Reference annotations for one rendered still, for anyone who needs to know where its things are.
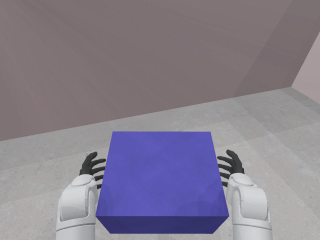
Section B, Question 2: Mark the left robot hand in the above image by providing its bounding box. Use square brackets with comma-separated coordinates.
[79, 151, 106, 189]

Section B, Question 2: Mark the right robot hand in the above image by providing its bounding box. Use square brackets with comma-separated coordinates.
[217, 149, 245, 187]

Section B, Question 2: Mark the right robot forearm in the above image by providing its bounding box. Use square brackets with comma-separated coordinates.
[226, 173, 273, 240]

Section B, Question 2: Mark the carton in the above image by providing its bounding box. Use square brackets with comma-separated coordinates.
[95, 131, 229, 234]

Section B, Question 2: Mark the left robot forearm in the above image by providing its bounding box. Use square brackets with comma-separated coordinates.
[55, 174, 99, 240]

